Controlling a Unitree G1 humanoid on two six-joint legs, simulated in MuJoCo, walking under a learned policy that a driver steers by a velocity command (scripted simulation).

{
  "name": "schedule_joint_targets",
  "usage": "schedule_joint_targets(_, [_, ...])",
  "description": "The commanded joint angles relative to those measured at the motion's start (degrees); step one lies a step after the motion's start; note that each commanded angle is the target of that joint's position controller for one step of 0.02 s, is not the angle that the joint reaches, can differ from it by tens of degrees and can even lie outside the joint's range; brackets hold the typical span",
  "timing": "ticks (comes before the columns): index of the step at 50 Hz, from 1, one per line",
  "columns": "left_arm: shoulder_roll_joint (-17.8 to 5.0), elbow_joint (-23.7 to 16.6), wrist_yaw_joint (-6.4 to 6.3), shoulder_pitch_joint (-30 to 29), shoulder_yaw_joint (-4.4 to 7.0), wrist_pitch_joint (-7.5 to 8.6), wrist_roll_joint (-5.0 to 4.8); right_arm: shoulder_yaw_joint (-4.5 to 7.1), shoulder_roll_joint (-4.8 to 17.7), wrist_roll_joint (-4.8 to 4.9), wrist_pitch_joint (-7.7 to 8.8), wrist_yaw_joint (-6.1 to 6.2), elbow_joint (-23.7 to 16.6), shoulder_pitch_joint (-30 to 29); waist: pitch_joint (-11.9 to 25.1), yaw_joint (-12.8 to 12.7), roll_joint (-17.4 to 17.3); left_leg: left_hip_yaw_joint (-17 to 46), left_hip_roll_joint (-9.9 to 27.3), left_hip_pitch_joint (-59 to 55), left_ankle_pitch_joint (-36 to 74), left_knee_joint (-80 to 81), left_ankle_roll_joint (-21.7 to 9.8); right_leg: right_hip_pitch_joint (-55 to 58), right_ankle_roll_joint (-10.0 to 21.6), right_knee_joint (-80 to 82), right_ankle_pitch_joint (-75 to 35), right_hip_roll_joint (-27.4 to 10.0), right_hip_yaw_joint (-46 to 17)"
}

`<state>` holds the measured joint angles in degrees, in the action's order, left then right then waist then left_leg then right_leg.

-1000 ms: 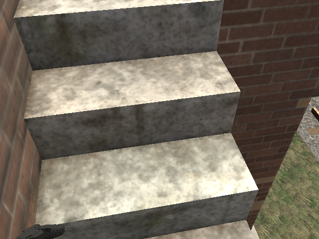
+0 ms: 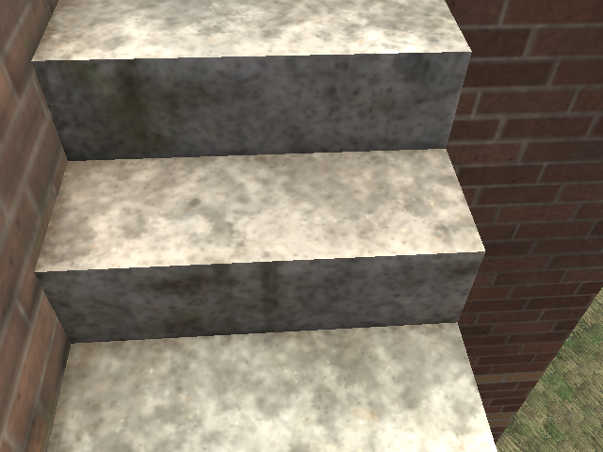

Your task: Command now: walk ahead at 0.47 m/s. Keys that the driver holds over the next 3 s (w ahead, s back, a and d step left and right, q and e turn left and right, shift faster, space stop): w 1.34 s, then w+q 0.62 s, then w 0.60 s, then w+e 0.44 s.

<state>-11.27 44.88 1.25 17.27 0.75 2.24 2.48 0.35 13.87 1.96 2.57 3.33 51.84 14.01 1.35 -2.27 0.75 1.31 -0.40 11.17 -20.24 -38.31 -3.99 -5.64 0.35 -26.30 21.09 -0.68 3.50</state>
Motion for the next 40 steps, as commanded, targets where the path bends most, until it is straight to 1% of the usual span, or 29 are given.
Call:
schedule_joint_targets(1, [-6.5,-2.6,-0.38,3.8,1.09,-0.09,0.4,0.89,6.3,0.4,1.1,-0.02,-3.8,-0.1,3.2,-1.0,0.4,1.7,2.5,2.8,45.4,-4.3,-3.8,6.7,3.3,0.7,-39.5,-3.7,-1.0])
schedule_joint_targets(5, [-8.7,-3.0,-0.55,1.1,0.99,0.32,0.56,0.46,4.6,-0.25,1.86,-0.19,-4.9,1.3,1.1,1.4,5.6,-1.0,-0.9,10.0,24.2,-7.0,-1.2,9.4,4.1,-1.8,-62.7,-7.1,-1.4])
schedule_joint_targets(7, [-9.4,-4.4,-0.46,-5.7,0.97,1.11,-0.02,1.02,6.8,-1.74,1.74,-0.12,-4.2,4.5,-0.6,5.4,3.4,1.5,0.0,5.2,32.8,2.5,-0.3,3.9,3.3,-8.2,-62.0,-5.0,0.7])
schedule_joint_targets(9, [-7.2,-4.9,0.09,-5.9,0.68,1.94,-1.14,2.44,10.8,-3.32,1.16,0.45,-2.0,9.1,0.6,6.4,-6.2,9.1,4.5,-4.6,50.9,10.5,-3.0,-7.5,1.2,-18.8,-38.3,-1.1,2.9])
schedule_joint_targets(10, [-4.1,-5.0,0.6,-7.1,0.06,2.04,-1.44,2.64,11.1,-4.4,0.65,0.74,-0.2,11.9,-0.6,7.5,-12.9,15.5,10.6,-10.7,61.4,16.1,-7.6,-17.6,0.7,-23.3,-5.5,2.6,4.2])
schedule_joint_targets(12, [-4.3,-4.5,0.97,-7.1,0.71,1.98,-0.54,2.36,9.4,-6.36,0.67,0.5,0.6,10.0,-3.2,5.6,-7.9,15.2,14.3,-15.5,71.5,12.7,-12.0,-27.9,3.2,-28.1,10.8,0.9,-0.6])
schedule_joint_targets(14, [-2.8,-4.1,1.63,0.1,0.09,1.46,-0.03,2.68,10.1,-4.46,0.76,0.51,-2.6,-1.5,0.8,-3.2,-8.0,6.8,10.9,-5.5,78.0,9.8,-11.4,-13.7,6.4,-14.6,5.7,-0.9,-2.6])
schedule_joint_targets(15, [-2.8,-4.1,1.35,1.4,0.13,1.44,-0.5,2.86,10.5,-2.71,1.12,0.66,-3.3,-2.1,2.7,-5.0,-8.9,6.1,10.4,-5.8,81.3,5.4,-11.4,-9.5,7.4,-3.3,-3.1,-0.7,-2.3])
schedule_joint_targets(16, [-2.6,-2.0,1.58,6.5,0.21,2.78,-0.01,3.3,11.4,-1.83,0.59,0.67,-4.8,-7.3,2.8,-9.9,-3.2,2.7,7.8,-7.1,76.9,-3.5,-9.8,-7.1,7.9,9.4,-16.3,1.4,-0.4])
schedule_joint_targets(17, [-3.7,-0.5,0.93,8.1,0.38,3.38,0.39,3.13,10.0,-0.69,0.94,0.0,-6.2,-8.5,2.1,-9.3,0.9,1.0,5.3,-2.7,68.3,-14.3,-6.3,0.5,8.0,17.3,-25.5,2.0,0.7])
schedule_joint_targets(18, [-4.5,1.8,0.01,12.7,0.44,2.79,0.45,3.22,8.7,0.86,1.28,-0.44,-6.8,-7.8,1.3,-9.5,4.0,-1.2,0.4,14.3,34.7,-33.9,-3.1,13.6,10.9,22.7,-34.7,-3.9,-4.2])
schedule_joint_targets(19, [-10.2,2.5,0.03,11.6,1.17,2.4,1.18,2.13,2.6,0.51,2.02,-0.42,-7.8,-6.5,1.9,-4.8,16.8,-3.8,-5.3,35.1,-2.3,-60.3,1.1,23.7,12.5,5.6,-80.0,-12.5,-9.3])
schedule_joint_targets(20, [-15.5,2.3,-0.76,14.5,2.83,2.37,2.56,1.79,0.0,1.74,1.78,0.73,-8.9,-3.1,9.9,-5.3,15.7,4.7,-6.8,36.8,-8.2,-82.3,2.7,24.2,19.6,2.7,-93.8,-21.0,-12.8])
schedule_joint_targets(21, [-17.6,2.3,-1.01,10.2,4.35,2.85,3.74,1.87,0.2,2.85,0.76,2.74,-12.3,-4.2,7.2,-2.5,14.9,11.2,-5.2,44.9,-16.8,-98.9,3.3,19.3,22.1,7.6,-73.5,-27.0,-15.7])
schedule_joint_targets(23, [-10.6,5.4,-0.65,6.5,2.73,4.07,3.65,1.44,-0.1,0.18,-0.52,4.16,-21.0,-21.2,-4.8,-0.1,7.1,13.6,-3.8,69.7,-27.6,-114.5,-1.7,13.7,15.6,8.6,-41.9,-26.2,-15.3])
schedule_joint_targets(25, [-7.8,7.1,-0.15,7.5,1.69,5.05,1.83,0.45,-0.8,-0.01,-0.56,2.61,-23.1,-22.2,-4.8,1.5,-0.4,8.8,-4.3,71.1,-21.5,-112.0,-4.0,7.0,10.7,11.3,-26.3,-22.3,-11.0])
schedule_joint_targets(27, [-9.4,6.7,1.55,-1.4,1.67,5.4,0.04,-1.01,-3.4,1.39,-1.97,2.43,-24.8,-20.3,-9.7,6.5,0.0,0.6,-3.7,53.5,-10.2,-93.1,-3.2,-17.8,6.7,20.1,-17.3,-15.1,-2.0])
schedule_joint_targets(28, [-10.1,6.5,1.52,-1.6,1.72,5.93,-0.62,-1.07,-3.0,1.64,-3.24,2.26,-26.1,-21.0,-10.8,5.9,1.8,-3.6,-3.3,46.8,-6.8,-86.6,-2.0,-24.6,7.7,25.2,-21.6,-13.8,-1.4])
schedule_joint_targets(29, [-11.8,7.6,1.15,-0.1,1.96,6.18,-0.83,-1.15,-3.2,0.56,-4.21,2.3,-27.5,-20.7,-10.1,5.6,4.6,-6.1,-1.3,46.8,-6.2,-84.7,-1.4,-20.6,8.9,26.9,-30.5,-14.9,-3.0])
schedule_joint_targets(30, [-12.2,7.8,0.98,-3.2,1.63,5.04,-2.59,-2.55,-3.3,-0.31,-3.86,2.1,-28.3,-20.0,-10.5,8.3,3.7,-9.2,2.7,34.7,-9.1,-55.2,-3.3,-22.8,5.7,30.0,-44.4,-11.7,2.9])
schedule_joint_targets(31, [-11.8,8.1,0.12,2.0,1.68,4.21,-4.4,-2.61,-4.2,0.26,-3.43,2.14,-26.0,-16.3,-3.8,6.6,4.6,-12.4,-1.0,22.1,-6.1,-46.2,-4.3,-21.0,7.8,27.3,-70.5,-12.0,1.6])
schedule_joint_targets(33, [-20.3,8.0,-1.65,3.0,4.71,3.34,-6.24,-0.82,-2.0,0.66,-2.2,1.25,-17.2,2.8,14.5,12.7,13.6,-7.9,-5.1,10.5,-7.4,-34.9,-1.5,-0.9,7.8,8.6,-101.1,-13.9,0.9])
schedule_joint_targets(34, [-19.0,8.2,-1.13,4.7,5.29,2.13,-5.42,-0.36,-0.4,-1.19,-1.48,1.55,-14.3,6.1,18.5,12.9,12.8,0.7,-6.4,7.1,-10.4,-23.6,-1.5,3.5,6.4,-5.2,-92.5,-12.7,0.1])
schedule_joint_targets(35, [-13.4,4.8,0.89,7.9,4.66,1.59,-3.28,2.46,9.8,-4.88,-2.09,1.78,-10.8,12.0,21.7,11.7,-12.3,26.7,4.5,1.0,-17.4,-9.0,-5.9,-5.5,5.4,-27.0,-67.9,-5.9,-0.9])
schedule_joint_targets(36, [-9.1,2.6,3.62,2.0,4.84,0.03,-0.84,4.05,16.6,-2.44,-3.9,2.8,-8.8,10.1,20.6,10.0,-26.3,54.1,8.0,5.2,-53.7,22.2,-11.0,-19.0,3.2,-49.1,-14.2,7.0,-8.0])
schedule_joint_targets(37, [-4.1,-2.4,3.33,-4.7,3.73,-0.43,2.3,4.62,15.9,-1.22,-3.08,2.27,-10.5,-1.9,10.7,6.9,-20.1,61.2,11.2,16.7,-59.7,27.0,-9.0,-30.7,2.5,-75.9,-10.8,10.6,-17.9])
schedule_joint_targets(38, [-0.1,-5.3,3.71,-8.0,2.17,-0.61,3.14,3.69,10.4,-1.57,-2.61,1.07,-9.5,-9.7,3.5,2.0,-11.3,53.6,10.5,24.8,-55.0,20.1,-8.3,-37.9,3.2,-88.7,-13.4,9.8,-18.3])
schedule_joint_targets(39, [1.8,-6.7,3.37,-8.5,1.04,-0.78,3.16,2.94,6.2,-2.02,-1.43,0.17,-7.0,-11.9,-2.9,-1.7,-7.4,42.6,9.4,29.0,-49.5,13.2,-8.8,-44.1,4.3,-90.9,-11.6,8.5,-16.0])
schedule_joint_targets(40, [2.2,-6.3,2.73,-5.1,0.63,-1.17,3.28,2.0,1.8,-3.46,-0.3,-0.26,-4.2,-9.5,-3.4,-4.2,-3.1,35.9,9.1,29.1,-43.9,10.3,-8.4,-45.5,4.9,-91.4,-9.1,8.5,-15.5])
